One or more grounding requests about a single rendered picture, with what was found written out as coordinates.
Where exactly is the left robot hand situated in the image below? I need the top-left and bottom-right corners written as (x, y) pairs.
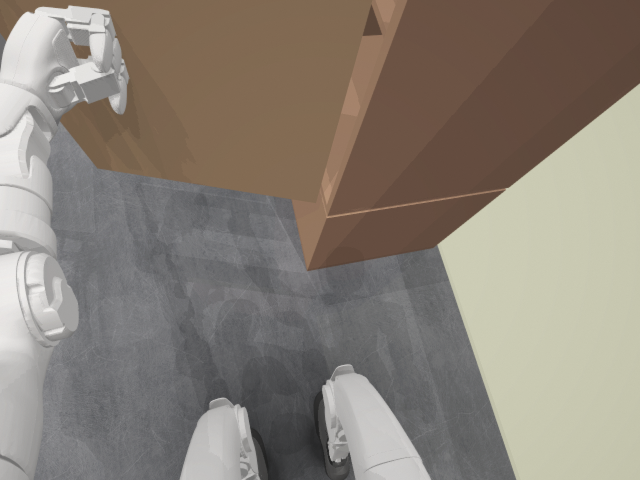
top-left (0, 6), bottom-right (130, 121)

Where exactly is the robot left forearm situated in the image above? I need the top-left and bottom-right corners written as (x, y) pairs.
top-left (0, 83), bottom-right (58, 261)

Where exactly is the right robot foot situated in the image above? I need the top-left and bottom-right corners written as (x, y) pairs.
top-left (314, 391), bottom-right (350, 480)

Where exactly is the robot left shin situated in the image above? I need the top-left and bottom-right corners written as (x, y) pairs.
top-left (197, 398), bottom-right (260, 480)

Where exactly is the left robot upper arm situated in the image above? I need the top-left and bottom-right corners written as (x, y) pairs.
top-left (0, 250), bottom-right (79, 480)

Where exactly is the cupboard door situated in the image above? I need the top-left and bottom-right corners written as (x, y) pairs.
top-left (0, 0), bottom-right (372, 203)

